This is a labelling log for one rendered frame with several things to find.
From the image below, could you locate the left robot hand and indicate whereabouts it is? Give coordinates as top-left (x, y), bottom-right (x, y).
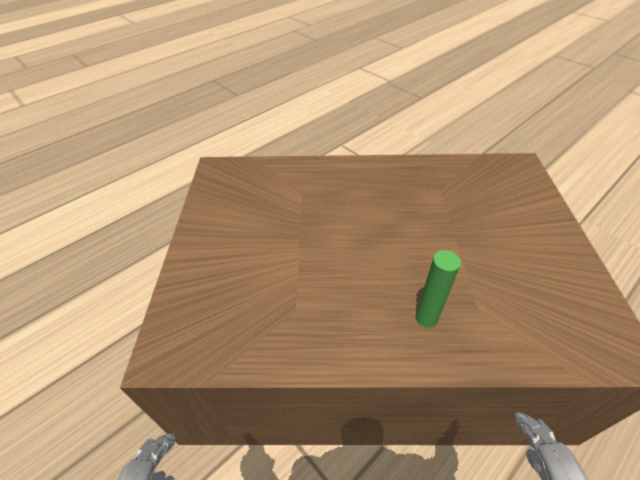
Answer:
top-left (118, 433), bottom-right (176, 480)

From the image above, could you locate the can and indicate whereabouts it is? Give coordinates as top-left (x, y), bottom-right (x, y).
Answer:
top-left (415, 250), bottom-right (461, 328)

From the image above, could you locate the right robot hand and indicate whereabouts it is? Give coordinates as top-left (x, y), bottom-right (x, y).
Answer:
top-left (514, 412), bottom-right (588, 480)

